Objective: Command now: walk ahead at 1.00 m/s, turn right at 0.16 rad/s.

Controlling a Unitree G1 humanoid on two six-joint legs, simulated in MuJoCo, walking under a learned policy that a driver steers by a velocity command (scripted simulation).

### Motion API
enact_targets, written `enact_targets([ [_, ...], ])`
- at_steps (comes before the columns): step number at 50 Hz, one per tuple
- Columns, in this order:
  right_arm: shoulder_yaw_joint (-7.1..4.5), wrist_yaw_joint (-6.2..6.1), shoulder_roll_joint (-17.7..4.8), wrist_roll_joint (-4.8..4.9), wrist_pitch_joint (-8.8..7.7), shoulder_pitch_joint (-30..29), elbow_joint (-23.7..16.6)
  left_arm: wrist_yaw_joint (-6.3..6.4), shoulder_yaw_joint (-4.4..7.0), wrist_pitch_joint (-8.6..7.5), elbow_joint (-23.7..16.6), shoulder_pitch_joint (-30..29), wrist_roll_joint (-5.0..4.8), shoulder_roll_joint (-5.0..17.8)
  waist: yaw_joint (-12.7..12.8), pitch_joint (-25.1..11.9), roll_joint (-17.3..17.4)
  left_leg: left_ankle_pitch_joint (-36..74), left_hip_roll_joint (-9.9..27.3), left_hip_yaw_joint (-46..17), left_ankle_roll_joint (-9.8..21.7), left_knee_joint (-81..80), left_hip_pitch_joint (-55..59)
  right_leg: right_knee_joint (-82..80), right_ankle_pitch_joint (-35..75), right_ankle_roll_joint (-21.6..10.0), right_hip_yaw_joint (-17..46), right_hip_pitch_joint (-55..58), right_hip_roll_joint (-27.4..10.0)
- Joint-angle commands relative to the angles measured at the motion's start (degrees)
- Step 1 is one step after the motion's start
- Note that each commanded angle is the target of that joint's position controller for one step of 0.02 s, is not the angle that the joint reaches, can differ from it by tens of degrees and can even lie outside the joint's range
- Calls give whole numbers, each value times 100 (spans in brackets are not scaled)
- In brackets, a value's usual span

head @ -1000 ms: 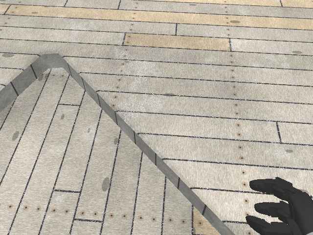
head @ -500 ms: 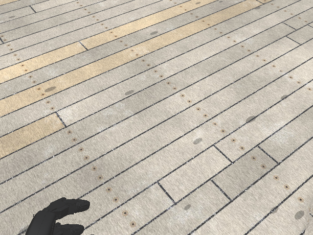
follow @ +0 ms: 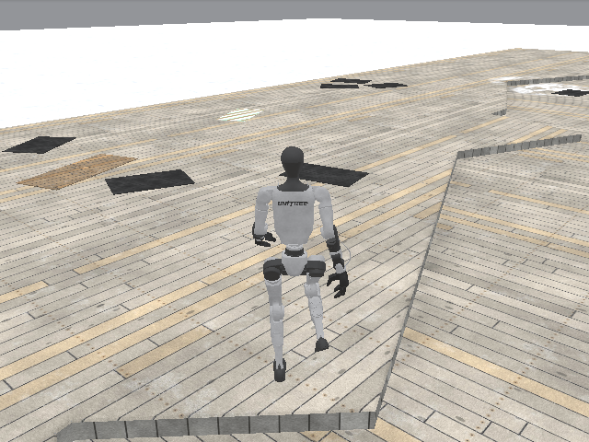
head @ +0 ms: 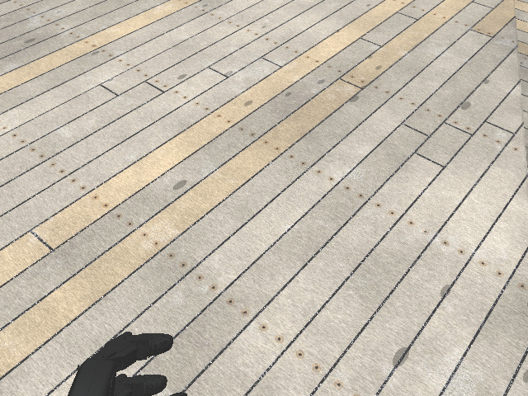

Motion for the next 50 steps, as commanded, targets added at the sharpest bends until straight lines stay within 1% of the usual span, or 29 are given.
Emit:
enact_targets([
  [1, -87, -7, -509, 130, -324, -383, -422, -51, 14, 33, -427, -255, -32, 484, 356, 1040, 213, 1075, 641, -1042, 357, -2993, -495, -2588, 586, 138, -503, -60, -295],
  [6, -203, 0, -914, 173, -319, 103, -430, -193, -116, -85, -390, -1139, -105, 255, -209, 613, 371, 4222, 885, -466, 446, -3723, 1477, -5746, 1984, 217, -1446, 1035, -241],
  [8, -229, -29, -1077, 120, -275, 218, -349, -108, -25, -114, -311, -975, -40, 488, -49, 487, 883, 6827, 1207, -323, 366, -2957, 2372, -6197, 1557, 29, -1553, 1306, 24],
  [10, -260, -153, -1228, 52, -137, 218, -300, 45, 164, -128, -51, -109, 16, 879, 472, -132, 1130, 8085, 1389, -337, 277, -1391, 2627, -6393, 1055, -154, -1397, 2444, 270],
  [11, -294, -202, -1360, 31, -70, -7, -355, 126, 279, -145, 325, 1095, -21, 1039, 1065, -646, 1060, 7897, 1367, -336, 247, -49, 2288, -6668, 1202, -239, -1199, 3649, 196],
  [12, -304, -205, -1302, 18, -41, -353, -540, 224, 416, -144, 666, 2222, 57, 1297, 1533, -1174, 906, 6318, 1179, -410, 271, 1576, 986, -6356, 502, -326, -578, 5264, -465],
  [13, -122, -106, -381, 60, -68, -109, -849, 274, 509, -166, 733, 2419, 264, 1698, 985, -1707, -624, 727, 343, -458, 289, 3584, -1037, -6263, -823, -424, 1487, 6750, -2071],
  [14, -126, -100, -642, 389, -95, 229, -1004, 180, 531, -143, 659, 2142, 226, 1636, 757, -2318, -1307, -167, -18, -948, 307, 4899, -2159, -7509, -1494, -944, 4043, 7103, -2796],
  [15, -167, -156, -874, 294, -76, -465, -1011, 150, 487, -150, 652, 1620, 162, 1143, 674, -1236, -219, 708, 430, -953, 334, 4741, -2544, -7820, -1780, -784, 3131, 6160, -2444],
  [17, -117, -53, -757, 183, -18, -1076, -1046, 130, 408, -285, 925, 1481, 151, 780, 450, 62, 588, 1071, 725, -938, 269, 4177, -2286, -8178, -373, -469, 1688, 4453, -2045],
  [19, -69, 109, -505, 7, 187, -990, -1059, 153, 337, -404, 1229, 1744, 57, 580, 153, 465, 261, 1094, 963, -905, 208, 3893, -2044, -8408, 533, -158, 664, 3681, -1740],
  [21, -53, 203, -406, -5, 336, -1289, -1215, 141, 331, -476, 1427, 1900, -106, 595, 38, 661, 72, 1165, 1090, -785, 165, 3755, -2467, -8562, 1386, 167, -126, 3691, -1572],
  [24, 35, 283, -345, 36, 351, -2226, -1625, 106, 304, -524, 1549, 2066, -118, 644, 113, 994, -164, 1863, 946, -228, 148, 3038, -2663, -8752, 3267, 545, -1362, 3462, -1135],
  [25, 43, 296, -374, 119, 372, -2369, -1574, 115, 291, -507, 1571, 2034, -78, 633, 195, 891, -65, 2185, 703, 18, 204, 2868, -2566, -8791, 3635, 726, -1718, 3551, -815],
  [28, 162, 387, -357, 69, 294, -3052, -1921, 182, 260, -528, 1676, 2359, -158, 862, 197, 1237, -22, 2844, 398, 775, 414, 1061, -1860, -8654, 5650, 980, -2203, 3591, -884],
  [29, 149, 409, -465, 51, 285, -3045, -1887, 263, 294, -524, 1650, 2425, -152, 1073, 160, 1020, -79, 2988, 170, 949, 484, 740, -1445, -8462, 6344, 996, -2201, 3846, -1001],
  [31, 53, 430, -801, 22, 300, -2322, -1642, 468, 372, -449, 1566, 2358, -148, 1474, -314, 478, -388, 2853, -255, 1051, 625, 469, -390, -7375, 7972, 1030, -2167, 4230, -1270],
  [32, -67, 399, -1077, 6, 310, -1358, -1375, 527, 427, -356, 1455, 2073, -113, 1670, -855, 23, -451, 2576, -430, 897, 754, 454, 644, -6168, 8311, 1018, -2077, 4068, -1398],
  [33, -243, 313, -1396, 6, 326, 93, -956, 539, 485, -259, 1267, 1526, -49, 1835, -1574, -500, -449, 2290, -338, 377, 1055, 372, 2084, -4371, 8052, 986, -1924, 3403, -1483],
  [34, -418, 174, -1640, 129, 328, 700, -719, 439, 534, -170, 1201, 1148, -69, 1756, -1826, -518, 325, 2346, 59, -268, 1463, -352, 2902, -1576, 3580, 938, -1999, 2460, -645],
  [35, -524, 73, -2041, 177, 391, 201, -724, 331, 279, -255, 817, 1156, 95, 815, -972, -240, 1480, 3751, 619, -1357, 1681, 494, 3494, 512, -1480, 935, -1591, 406, 97],
  [36, -595, 40, -2366, 37, 425, -190, -1033, 310, 186, -344, 245, 1673, -83, 788, -490, -1488, 1269, 2115, 1524, -3699, 2792, -654, 4460, 1034, -1511, 982, -396, -740, -50],
  [37, -561, -31, -2004, 17, 444, -525, -1241, 266, 114, -475, 175, 1408, -8, 975, -486, -998, 481, 181, 1810, -4886, 2687, -2022, 3797, 344, -1070, 856, -78, -1079, -283],
  [38, -456, -75, -1545, 1, 423, -805, -1200, 230, 141, -502, 239, 1229, 18, 1129, -158, 71, -241, -192, 1686, -4632, 2337, -2467, 2544, -411, -680, 831, -79, -967, -564],
  [41, -316, -85, -1300, 73, 165, -1193, -1213, 218, 91, -126, 215, 1217, 249, 1026, 569, 916, -530, 882, 951, -3416, 1972, -2551, -137, -1846, -935, 1144, -135, 230, -991],
  [43, -334, -54, -1433, 98, 28, -1404, -1305, 163, 26, -7, -83, 694, 214, 925, 565, 1022, -328, 1292, 470, -2715, 1812, -2767, -1132, -3280, -396, 1261, -418, 950, -1102],
  [45, -383, -22, -1478, 120, -11, -1461, -1347, 74, -62, -12, -274, 194, 57, 751, 392, 922, 11, 1701, 31, -2211, 1480, -2726, -1566, -4661, 944, 1220, -566, 1937, -1014],
  [47, -451, 67, -1586, 166, -16, -1256, -1327, 63, -63, -21, -275, -9, -90, 760, 94, 667, 248, 2260, 12, -2218, 1229, -2582, -1117, -5467, 1905, 1132, -689, 2448, -746],
  [50, -534, 64, -1680, 139, 60, -896, -1294, 138, 32, -84, -278, -56, -64, 1064, -116, 475, 405, 3383, 161, -2552, 909, -1682, 309, -6390, 1574, 1024, -592, 2429, -440],
])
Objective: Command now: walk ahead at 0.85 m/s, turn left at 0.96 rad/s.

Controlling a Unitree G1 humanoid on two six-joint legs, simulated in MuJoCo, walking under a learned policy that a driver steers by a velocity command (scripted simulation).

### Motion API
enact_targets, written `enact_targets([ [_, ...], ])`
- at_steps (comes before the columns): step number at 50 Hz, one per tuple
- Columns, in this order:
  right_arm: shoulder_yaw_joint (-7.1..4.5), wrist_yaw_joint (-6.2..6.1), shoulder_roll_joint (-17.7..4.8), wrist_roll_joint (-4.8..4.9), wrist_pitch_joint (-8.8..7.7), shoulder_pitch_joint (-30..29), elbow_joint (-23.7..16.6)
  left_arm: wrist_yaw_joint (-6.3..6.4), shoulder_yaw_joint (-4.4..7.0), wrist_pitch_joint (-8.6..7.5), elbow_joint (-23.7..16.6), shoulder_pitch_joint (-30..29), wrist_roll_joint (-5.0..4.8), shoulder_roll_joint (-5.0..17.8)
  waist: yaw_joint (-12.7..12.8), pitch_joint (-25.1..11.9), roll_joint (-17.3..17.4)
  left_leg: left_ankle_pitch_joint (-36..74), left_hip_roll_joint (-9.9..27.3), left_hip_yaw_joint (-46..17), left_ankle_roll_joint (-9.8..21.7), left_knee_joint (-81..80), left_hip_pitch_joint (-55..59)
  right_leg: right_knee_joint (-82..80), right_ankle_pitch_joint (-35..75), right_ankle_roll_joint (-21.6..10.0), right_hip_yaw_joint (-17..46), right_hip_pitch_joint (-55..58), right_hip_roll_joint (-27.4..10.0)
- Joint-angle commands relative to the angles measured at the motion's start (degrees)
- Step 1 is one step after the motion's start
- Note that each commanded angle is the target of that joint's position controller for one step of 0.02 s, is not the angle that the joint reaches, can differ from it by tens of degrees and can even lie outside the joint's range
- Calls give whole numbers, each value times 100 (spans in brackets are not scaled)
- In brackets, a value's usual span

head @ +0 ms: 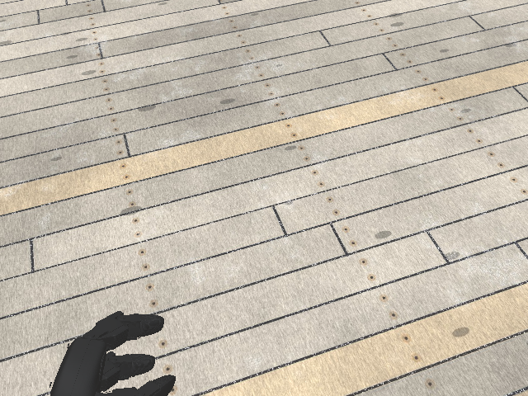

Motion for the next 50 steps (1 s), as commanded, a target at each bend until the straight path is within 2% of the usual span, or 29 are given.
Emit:
enact_targets([
  [1, -309, -34, -1084, -21, -41, -254, -433, 119, 308, -101, -66, 523, 23, 865, 484, -200, 84, 4316, 811, -1017, 246, 651, -948, -743, -161, -105, -583, 2283, 814],
  [2, -332, -36, -1185, 14, -40, -411, -456, 186, 386, -188, 99, 1297, 58, 1014, 965, -627, -13, 4717, 605, -836, -13, 1847, -987, -1046, 99, -172, -602, 3169, 803],
  [3, -243, -38, -842, 84, -85, -617, -608, 265, 503, -277, 285, 2399, 160, 1347, 1458, -1267, -43, 3689, 420, -652, -219, 3381, -1770, -836, 82, -341, -90, 4603, 46],
  [4, -16, -135, 108, 315, -76, -52, -911, 276, 620, -266, 290, 2860, 396, 1859, 1148, -2375, -1712, -1462, -194, 228, -464, 5363, -3480, -649, 2062, -867, 2262, 6501, -2391],
  [5, -31, -215, -496, 118, 23, 68, -1014, 219, 733, -151, 285, 2647, 224, 1886, 1045, -3003, -1867, -1214, 242, 519, -456, 6205, -4008, -822, 1913, -1294, 3453, 6487, -2485],
  [6, 23, -220, -394, 341, 92, -439, -1170, 271, 617, -138, 18, 1975, -118, 1131, 1123, -2026, -1895, -765, 803, 296, -753, 6442, -4670, -1092, 1403, -1290, 2576, 6135, -1919],
  [7, -32, -209, -586, 364, 178, -915, -1270, 294, 555, -88, 85, 1654, -137, 846, 1136, -1279, -1341, -300, 1036, 609, -870, 6329, -4763, -1118, 1735, -1131, 1501, 5282, -1660],
  [9, -126, -151, -610, 268, 349, -1129, -1434, 313, 543, -74, 196, 1253, -53, 691, 792, -497, -691, -17, 1374, 783, -998, 6069, -4363, -1449, 1860, -1060, 475, 3908, -1169],
  [12, 8, -93, -138, 254, 504, -1288, -1668, 293, 644, -91, 446, 619, -161, 754, 481, 133, -952, -12, 1642, 974, -1125, 4633, -4032, -2001, 1885, -1091, -537, 2816, -1068],
  [15, 9, 28, -192, 169, 498, -1410, -1609, 340, 807, -65, 535, 274, -201, 1141, 446, -222, -706, 1560, 1565, 1235, -965, 2839, -3072, -1942, 2029, -971, -1370, 2717, -865],
  [17, -41, 146, -289, 145, 533, -1427, -1512, 319, 860, -56, 626, 253, -319, 1267, 442, -345, -585, 2010, 1431, 1434, -778, 2244, -2626, -1713, 2161, -918, -1644, 2965, -872],
  [20, -228, 226, -643, 149, 586, -1411, -1509, 271, 949, 12, 661, 228, -474, 1471, 298, -436, -552, 1695, 1126, 1779, -406, 1774, -2096, -998, 3023, -778, -1828, 3346, -915],
  [22, -444, 161, -953, 169, 554, -651, -1315, 239, 957, 124, 657, 220, -524, 1407, -138, -691, -304, 1856, 705, 1983, -19, 1116, -948, 534, 3171, -556, -2029, 3123, -743],
  [23, -562, 34, -1198, 203, 510, -276, -1229, 196, 870, 157, 619, 489, -377, 1090, -211, -597, 499, 3114, 773, 1317, 299, 619, 16, 2000, 523, -278, -1929, 2031, -324],
  [24, -615, -43, -1878, 58, 482, -918, -1567, 161, 721, 134, 369, 1002, -85, 575, 633, -874, 2067, 5130, 2186, -1592, 1539, 619, 1198, 4217, -3793, 197, -1745, -134, 909],
  [25, -549, 62, -1698, -132, 361, -1018, -1911, 109, 741, 55, 318, 965, -154, 1111, 317, -2299, 1373, 3383, 2929, -3300, 2099, -196, 1541, 4807, -3676, 108, -58, -384, 1053],
  [26, -489, 93, -1517, -64, 275, -1262, -1970, 80, 762, -4, 244, 520, -259, 1257, 314, -1890, 784, 2622, 2862, -2975, 1800, -417, 1121, 4604, -3218, -20, 201, -507, 875],
  [28, -352, 5, -1025, 214, 267, -1679, -1966, 172, 764, -5, 327, 341, -98, 1167, 636, -990, -50, 2389, 2272, -2056, 1152, -306, -118, 3608, -2646, -59, 245, -265, 581],
  [30, -297, -135, -875, 122, 359, -2085, -2072, 156, 783, 103, 434, 436, -87, 1138, 895, -816, 3, 3131, 1894, -1300, 857, -204, -1160, 2699, -2453, -28, 91, 587, 569],
  [32, -311, -244, -878, 33, 430, -2009, -2027, 141, 691, 165, 544, 531, -92, 828, 853, -993, 42, 4085, 1734, -925, 797, 39, -1434, 2007, -2244, 121, -177, 992, 697],
  [36, -265, -323, -769, 12, 557, -1856, -1910, 104, 591, 298, 578, 561, -159, 616, 695, -1242, 393, 3372, 1646, -861, 596, 210, -1801, 1284, -1507, 212, -277, 1593, 716],
  [39, -55, -237, -315, -67, 549, -1895, -1808, 58, 557, 326, 595, 623, -138, 564, 628, -1133, 655, 2159, 1731, -775, 371, 379, -1939, 731, -1205, 78, -411, 2009, 521],
  [41, 163, -150, 230, -133, 467, -1747, -1562, -55, 463, 257, 661, 736, -34, 224, 724, -953, 682, 935, 1455, -377, -77, 532, -2185, -588, -465, -116, -543, 2834, 549],
  [42, 144, -149, 204, -207, 414, -1358, -1438, -77, 505, 245, 483, 451, 59, 529, 457, -571, 236, 174, 1072, -37, -418, 964, -2240, -943, 220, -331, 47, 2663, 239],
  [43, 43, -195, -50, -242, 395, -856, -1389, -40, 595, 241, 210, 84, 91, 1042, 6, -262, -741, -480, 564, 493, -746, 1729, -2183, -1358, 500, -809, 1051, 2106, -416],
  [44, -18, -246, -192, -213, 374, -1213, -1573, -9, 671, 248, 180, -115, 67, 1250, 9, 76, -1541, -259, 666, 767, -936, 1765, -1974, -2001, -594, -1415, 2097, 1289, -855],
  [45, -106, -296, -451, -129, 363, -1609, -1592, 24, 705, 274, 124, -62, -33, 1180, 232, 247, -1278, 34, 714, 783, -946, 1837, -1984, -2021, -1236, -1407, 2138, 1247, -663],
  [47, -139, -311, -299, -73, 382, -2157, -1675, 90, 848, 319, 228, 561, -206, 1448, 642, 81, -1103, -137, 532, 850, -940, 2171, -2345, -1835, -968, -1404, 2226, 1827, -505],
  [50, -123, -268, -60, 6, 352, -2230, -1690, 172, 931, 324, 282, 984, -211, 1359, 812, -383, -949, -947, 530, 463, -1060, 3222, -3112, -1668, -55, -1552, 2522, 2897, -514],
])
Over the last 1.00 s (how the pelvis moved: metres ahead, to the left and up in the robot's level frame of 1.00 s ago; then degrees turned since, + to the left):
0.97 0.11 0.01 36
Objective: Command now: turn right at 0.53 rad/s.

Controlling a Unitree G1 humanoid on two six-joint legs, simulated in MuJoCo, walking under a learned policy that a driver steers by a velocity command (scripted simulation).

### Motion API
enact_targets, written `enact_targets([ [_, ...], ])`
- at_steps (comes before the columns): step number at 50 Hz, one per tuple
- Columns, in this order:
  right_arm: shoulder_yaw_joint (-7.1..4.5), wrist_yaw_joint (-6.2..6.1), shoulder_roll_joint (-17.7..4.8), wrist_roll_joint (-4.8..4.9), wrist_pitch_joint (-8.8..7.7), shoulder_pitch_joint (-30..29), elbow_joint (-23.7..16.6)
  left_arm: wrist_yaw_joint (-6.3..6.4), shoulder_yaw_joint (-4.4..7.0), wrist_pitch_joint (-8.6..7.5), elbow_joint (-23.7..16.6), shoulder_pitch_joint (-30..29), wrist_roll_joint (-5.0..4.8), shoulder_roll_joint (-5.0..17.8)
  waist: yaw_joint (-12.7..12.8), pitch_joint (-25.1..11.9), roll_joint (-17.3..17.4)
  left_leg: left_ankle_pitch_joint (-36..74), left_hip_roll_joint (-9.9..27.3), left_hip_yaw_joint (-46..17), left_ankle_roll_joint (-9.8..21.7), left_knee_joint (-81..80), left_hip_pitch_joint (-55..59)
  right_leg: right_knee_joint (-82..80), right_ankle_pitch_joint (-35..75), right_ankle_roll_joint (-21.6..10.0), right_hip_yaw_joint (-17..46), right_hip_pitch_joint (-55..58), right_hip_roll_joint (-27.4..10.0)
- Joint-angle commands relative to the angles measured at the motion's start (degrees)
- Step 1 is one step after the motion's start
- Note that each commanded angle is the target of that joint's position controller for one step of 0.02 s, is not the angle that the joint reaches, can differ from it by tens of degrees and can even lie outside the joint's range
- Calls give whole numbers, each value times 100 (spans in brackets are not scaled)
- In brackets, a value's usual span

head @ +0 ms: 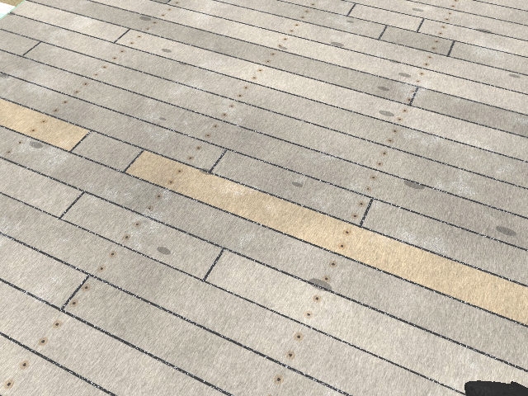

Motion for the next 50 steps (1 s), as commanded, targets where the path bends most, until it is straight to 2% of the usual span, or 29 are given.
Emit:
enact_targets([
  [1, -235, -37, -474, 87, -125, -191, -422, 115, 453, -54, -522, -272, -89, 1219, -116, -709, -813, -434, 10, -176, -130, 610, -945, -1260, 1325, -1122, 2403, 1410, -1273],
  [3, -196, -43, -350, 128, -171, -248, -358, 150, 487, 72, -536, -321, -170, 1117, -105, -906, -820, -197, -44, -123, -175, -73, -708, -1145, 1438, -961, 2288, 1565, -1030],
  [5, -196, 55, -367, 231, -238, -39, -262, 192, 516, 187, -526, -221, -241, 1115, -163, -1207, -925, 21, -156, 71, -66, -1003, 201, -1511, -1232, -919, 2336, 1083, -750],
  [7, -297, 148, -551, 317, -309, 736, 40, 191, 497, 213, -661, -598, -299, 1144, -679, -947, -1275, 784, -78, 238, 214, -2465, 1779, -1792, -2483, -715, 2358, -215, -476],
  [8, -400, 116, -856, 262, -323, 1365, 311, 190, 444, 184, -793, -818, -295, 940, -945, -795, -1134, 1039, 386, 98, 414, -3111, 3139, -1298, -2389, -247, 1876, -1469, -77],
  [9, -489, 65, -1272, 192, -358, 1462, 307, 156, 314, 150, -757, -398, -302, 337, -728, -1039, 516, -258, 1979, -1656, 762, -3128, 3959, 871, -2169, -36, 737, -2593, 452],
  [10, -476, 124, -1394, -139, -457, 1112, 169, 132, 339, -23, -1043, -675, -304, 570, -622, -543, 1172, -1318, 2861, -3176, 1223, -3501, 3129, 1809, -1468, -74, 771, -3622, 92],
  [11, -406, 80, -1147, -127, -559, 659, 10, 84, 395, -100, -1026, -684, -267, 900, -429, -224, 1062, -1496, 2827, -2908, 1243, -3591, 2841, 2416, -924, -61, 604, -3786, -269],
  [12, -323, 28, -901, 0, -617, 505, 5, 50, 435, -123, -874, -515, -209, 1015, -371, -97, 932, -1155, 2498, -2320, 1030, -3654, 2801, 2767, -526, 17, 416, -3822, -323],
  [14, -252, -31, -819, 81, -658, 695, 82, -19, 406, -158, -703, -281, -131, 883, -394, -40, 702, -276, 2087, -1336, 735, -3648, 2705, 3551, 6, 138, 118, -3787, -495],
  [15, -175, 31, -953, -219, -605, 1103, 246, -309, 377, 44, -684, -467, 527, 900, -466, 113, 206, -359, 1920, -868, 743, -3956, 1885, 3819, 116, 161, -223, -3270, -345],
  [17, -194, 123, -1020, -210, -620, 1219, 335, -529, 343, 198, -703, -477, 325, 791, -428, 311, 558, -79, 1771, -270, 660, -4042, 1676, 4051, 458, 183, -308, -3255, -407],
  [19, -163, 142, -980, -177, -667, 1468, 435, -579, 349, 237, -703, -644, 228, 860, -509, 412, 664, 111, 1792, 91, 621, -4083, 1788, 4017, 709, 198, -320, -3376, -460],
  [25, -109, 67, -913, -175, -736, 2166, 856, -717, 205, 164, -928, -1705, 269, 722, -851, 865, 655, 973, 1990, 1104, 600, -4242, 2733, 2656, 691, -94, -905, -3630, -657],
  [28, -87, 11, -958, -205, -691, 2462, 1140, -749, 44, 125, -1128, -2145, 238, 510, -903, 991, 640, 2920, 2062, 1715, 554, -3964, 3248, 1827, 54, -508, -1487, -3279, -584],
  [30, -79, -31, -1138, -181, -636, 2360, 1230, -629, -4, 113, -1057, -1742, 204, 462, -503, 513, 764, 7028, 2029, 2205, 454, -3000, 3146, 1269, -437, -902, -2061, -1789, 4],
  [31, -113, -48, -1348, -182, -561, 2381, 1277, -550, 60, 88, -920, -1109, 191, 611, -109, 21, 886, 8674, 2144, 2221, 482, -1999, 3135, 1268, -798, -1062, -2177, -901, 365],
  [32, -172, -40, -1601, -140, -503, 2294, 1238, -482, 185, 33, -677, -81, 166, 859, 404, -591, 994, 9157, 2275, 2138, 557, -673, 2702, 1141, -1019, -1239, -2036, 431, 625],
  [33, -179, 5, -1675, -104, -521, 2043, 1120, -375, 389, -36, -245, 1299, 200, 1218, 1075, -1243, 812, 8014, 2185, 2070, 454, 1136, 1451, 453, -782, -1450, -1388, 2488, 642],
  [34, 20, 171, -833, -105, -586, 2239, 760, -253, 587, 20, -145, 1091, 213, 1927, 457, -1532, -672, 1689, 1245, 1904, 150, 3234, -1311, -200, -2423, -1887, 1211, 4453, -854],
  [35, 4, 217, -1013, -79, -761, 1337, 220, -216, 687, 85, -310, 1319, 117, 2277, 706, -2272, -630, 231, 413, 814, 9, 4524, -2346, -1405, -2873, -2373, 4132, 4837, -1733],
  [36, 1, 211, -1130, -38, -839, 611, 12, -148, 627, 85, -137, 1390, 184, 2054, 797, -1648, -36, 975, 821, 233, 156, 4501, -2925, -1720, -1964, -2068, 3566, 4539, -1715],
  [37, 91, 178, -931, 43, -875, 892, 124, -71, 543, 10, 21, 1291, 193, 1759, 456, -1001, 126, 1157, 1080, 379, 226, 4154, -2684, -1741, -1048, -1917, 2869, 3597, -1735],
  [38, 128, 174, -865, -7, -833, 1133, 320, -25, 418, -99, 29, 960, 242, 1385, 105, -574, 508, 1195, 1341, 380, 261, 3612, -2211, -1777, -536, -1658, 2139, 2584, -1506],
  [39, 156, 212, -762, -108, -713, 1428, 472, 1, 293, -185, 32, 569, 238, 1105, -249, -309, 495, 1138, 1460, 333, 278, 3334, -1770, -1888, -280, -1504, 1482, 1818, -1175],
  [41, 178, 295, -666, -142, -432, 1725, 677, -49, 146, -407, 110, 548, 164, 792, -505, -58, 188, 1000, 1576, 322, 262, 2973, -1388, -2150, 464, -1450, 849, 1079, -1060],
  [43, 206, 343, -572, -74, -299, 1127, 551, -124, 158, -572, 291, 683, 117, 877, -437, 434, -13, 1358, 1522, 496, 318, 2409, -1786, -2660, 813, -1198, 139, 776, -840],
  [46, 236, 408, -472, 102, -359, 389, 389, -199, 76, -726, 430, 884, 121, 748, -229, 755, -171, 2494, 1084, 681, 519, 1054, -1826, -2840, 2936, -595, -1009, 883, -420],
  [50, 262, 551, -464, 108, -439, 236, 484, -78, 11, -888, 524, 859, 55, 858, -293, 361, -182, 3981, 561, 1369, 830, -435, -732, -3112, 5462, -205, -1630, 1629, -701],
])
Over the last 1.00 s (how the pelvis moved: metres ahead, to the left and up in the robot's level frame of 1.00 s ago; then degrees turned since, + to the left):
0.41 -0.06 0.00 36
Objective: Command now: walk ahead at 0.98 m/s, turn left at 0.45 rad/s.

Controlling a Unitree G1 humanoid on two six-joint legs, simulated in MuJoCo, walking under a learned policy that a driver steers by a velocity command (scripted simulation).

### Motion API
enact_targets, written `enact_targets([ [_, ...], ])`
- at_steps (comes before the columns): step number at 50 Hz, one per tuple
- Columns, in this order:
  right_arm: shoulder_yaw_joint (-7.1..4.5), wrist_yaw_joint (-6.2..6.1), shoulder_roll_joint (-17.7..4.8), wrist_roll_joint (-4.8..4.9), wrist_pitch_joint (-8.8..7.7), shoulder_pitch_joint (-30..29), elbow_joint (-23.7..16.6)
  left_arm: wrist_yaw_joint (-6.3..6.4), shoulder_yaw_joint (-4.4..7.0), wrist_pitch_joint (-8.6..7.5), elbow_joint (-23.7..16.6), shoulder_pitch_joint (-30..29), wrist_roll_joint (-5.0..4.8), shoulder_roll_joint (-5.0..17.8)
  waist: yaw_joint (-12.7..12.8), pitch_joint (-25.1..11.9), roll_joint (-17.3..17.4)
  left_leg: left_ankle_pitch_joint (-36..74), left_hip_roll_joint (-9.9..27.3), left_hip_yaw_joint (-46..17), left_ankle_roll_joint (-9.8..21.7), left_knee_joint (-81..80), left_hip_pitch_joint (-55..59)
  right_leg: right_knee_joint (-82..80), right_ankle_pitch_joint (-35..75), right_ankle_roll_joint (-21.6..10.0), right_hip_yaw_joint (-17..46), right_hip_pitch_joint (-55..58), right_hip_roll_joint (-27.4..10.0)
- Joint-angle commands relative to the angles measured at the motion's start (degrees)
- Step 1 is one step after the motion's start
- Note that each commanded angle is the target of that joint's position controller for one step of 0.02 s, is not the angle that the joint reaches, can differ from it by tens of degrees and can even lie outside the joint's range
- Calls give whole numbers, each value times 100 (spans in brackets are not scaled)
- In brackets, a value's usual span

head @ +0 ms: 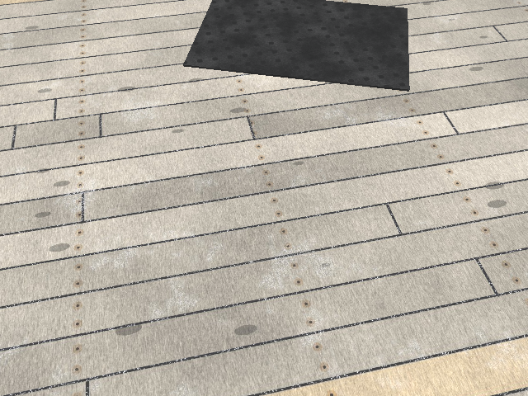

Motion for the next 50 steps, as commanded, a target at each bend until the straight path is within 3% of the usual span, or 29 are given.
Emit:
enact_targets([
  [1, -59, 76, -363, 11, -65, -53, -145, 140, 137, -194, -271, -246, -20, 815, -256, 197, -449, 826, -598, 559, 237, -674, 1992, -201, 7061, 596, -478, -1217, -1498],
  [3, -169, 19, -681, -31, 14, 620, 126, 322, 226, -50, -286, -352, 72, 1093, -671, -309, -767, 261, -1057, 790, 328, -737, 2712, 880, 8804, 748, -514, -550, -1691],
  [5, -429, -69, -1219, -37, 81, 2781, 756, 432, 326, 208, -480, -1028, 249, 1349, -1855, -1059, -803, -583, -1191, 423, 683, -863, 4522, 3932, 9287, 783, -450, -914, -1793],
  [6, -595, -160, -1421, -8, 121, 3684, 982, 396, 351, 277, -526, -1529, 187, 1313, -2454, -1016, -183, -778, -863, -167, 1150, -1620, 5359, 6940, 6378, 763, -645, -1861, -1073],
  [7, -568, -209, -1338, 6, 207, 3127, 1122, 245, 7, 106, -862, -1794, 307, 73, -1479, -322, 1563, 277, -448, -1157, 1270, -647, 6027, 9132, -776, 772, -122, -4643, -12],
  [8, -594, -237, -1636, -136, 159, 2262, 739, 162, -133, 16, -1345, -749, 29, -84, -500, -1514, 1832, -1657, 611, -4273, 2473, -1981, 6958, 9787, -1136, 868, 1112, -6083, -113],
  [9, -579, -255, -1224, -134, 139, 1908, 460, 136, -167, -110, -1297, -967, 162, 365, -628, -1278, 419, -3342, 876, -5234, 2288, -3253, 6414, 9047, -479, 660, 1424, -6136, -476],
  [10, -517, -278, -934, -122, 121, 1671, 490, 97, -145, -154, -1280, -1186, 192, 598, -333, -484, -533, -3828, 791, -4907, 1943, -3584, 5259, 8191, 38, 587, 1423, -5893, -824],
  [11, -490, -275, -896, -106, 61, 1526, 534, 114, -170, -99, -1327, -1413, 310, 569, -131, -37, -865, -3371, 526, -4422, 1725, -3628, 4339, 7667, 9, 651, 1327, -5586, -1011],
  [14, -438, -286, -955, -65, -188, 1325, 504, 106, -282, 289, -1401, -1482, 417, 430, 190, 446, -753, -2577, -273, -3096, 1485, -3862, 2540, 6231, 84, 961, 1004, -4701, -1383],
  [17, -513, -265, -1038, -16, -268, 1437, 481, 44, -374, 284, -1851, -2512, 212, 353, -227, 618, -248, -1415, -580, -2608, 1346, -4066, 2123, 4261, 1430, 1154, 725, -4205, -1466],
  [20, -608, -200, -1173, 57, -259, 1703, 521, 32, -395, 255, -1986, -2915, 84, 248, -679, 283, 15, -82, -630, -2541, 970, -3798, 2917, 2981, 2590, 1075, 518, -3780, -1136],
  [23, -685, -253, -1298, 12, -224, 1687, 495, 88, -307, 193, -1995, -2794, 77, 455, -661, -32, 223, 1002, -497, -2688, 692, -3090, 3846, 2189, 2352, 954, 632, -3332, -889],
  [25, -755, -269, -1602, -43, -224, 1479, 455, 212, -95, 125, -1683, -1661, 84, 916, -63, -774, 163, 2575, -627, -2598, 376, -1453, 4228, 2044, 1549, 816, 642, -2095, -613],
  [26, -757, -262, -1584, -14, -256, 1131, 358, 294, 14, 53, -1427, -551, 132, 1135, 571, -1261, 163, 2244, -862, -2501, 177, -63, 3678, 2034, 1669, 707, 889, -847, -993],
  [27, -559, -303, -814, 30, -303, 988, 152, 400, 152, 9, -1224, 696, 310, 1489, 932, -2049, -456, -572, -1121, -1994, 126, 1784, 2750, 2240, 1123, 545, 1928, 568, -2403],
  [28, -377, -358, -310, 312, -248, 1890, -251, 349, 301, 77, -1275, 240, 385, 2030, 134, -3241, -2742, -3920, -1665, -1225, -168, 3513, 1222, 1765, 2430, -320, 4962, 1863, -4183],
  [29, -433, -462, -950, 49, -87, 1570, 4, 299, 290, 183, -1412, -197, 315, 1418, 226, -2762, -1377, -3337, -934, -1038, -105, 3768, 620, 1851, 2423, -359, 4598, 1264, -3815],
  [30, -487, -440, -1078, -57, -20, 838, -46, 290, 102, 202, -1393, -435, 253, 771, 373, -1864, -794, -2892, -750, -842, -162, 3471, 539, 1905, 3295, -199, 3279, 464, -3398],
  [31, -457, -434, -880, 280, 53, 687, -361, 299, 111, 159, -1467, -784, -53, 533, 265, -1168, -1048, -2831, -348, -981, -451, 3572, 380, 1731, 3909, -116, 2398, 24, -2940],
  [32, -502, -415, -1019, 261, 105, 418, -453, 315, 88, 144, -1320, -930, -141, 424, 197, -927, -983, -2669, -155, -908, -518, 3301, 348, 1650, 3960, -12, 1941, -398, -2669],
  [36, -206, -293, -253, 110, 153, 83, -931, 213, 216, 27, -888, -1181, -156, 692, -201, -126, -472, -2929, -138, -798, -571, 1355, 1025, 902, 4719, -363, 1416, -2031, -2500],
  [41, -153, -69, -574, -58, -106, -177, -768, 130, 387, -24, -634, -1213, -376, 1295, -290, -625, -475, -254, -585, -583, -359, -1350, 3076, 1056, 4439, -184, 950, -2406, -1995],
  [44, -313, -206, -999, -237, -168, -127, -694, 124, 377, 4, -501, -930, -352, 1288, -505, -751, -313, 942, -602, -549, 4, -2182, 4140, 2093, 4150, 276, 1011, -2424, -1599],
  [45, -408, -320, -1377, -330, -152, 107, -711, 115, 299, 13, -603, -848, -235, 1089, -570, -1130, 71, 3454, 137, -1044, 256, -1830, 5075, 3116, 2799, 572, 824, -3033, -1203],
  [46, -405, -425, -1513, -557, -27, 323, -850, 118, 110, 77, -628, -137, -198, 580, -492, -2242, 1305, 5945, 2182, -2633, 1378, -1414, 6584, 5334, -1557, 990, 687, -4391, -728],
  [47, -318, -426, -1158, -392, 110, 411, -923, 105, 190, 186, -474, 239, -283, 918, -592, -2935, 1119, 6254, 2358, -2708, 1700, -1230, 6678, 6392, -2571, 1093, 1258, -4540, -799],
  [48, -329, -392, -1072, -181, 194, 192, -900, 105, 289, 299, -539, 125, -373, 1163, -485, -2646, 870, 4727, 2131, -2385, 1653, -1510, 6376, 6729, -2245, 1171, 1197, -4995, -999],
  [50, -287, -418, -747, 8, 237, -347, -817, 257, 335, 569, -596, -245, -348, 1018, -247, -1617, 444, 2215, 1540, -1802, 1191, -2093, 5218, 6417, -1555, 1355, 923, -5226, -1342],
])
Over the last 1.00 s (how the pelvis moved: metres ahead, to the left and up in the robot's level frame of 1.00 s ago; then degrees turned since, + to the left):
0.42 -0.33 -0.01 -37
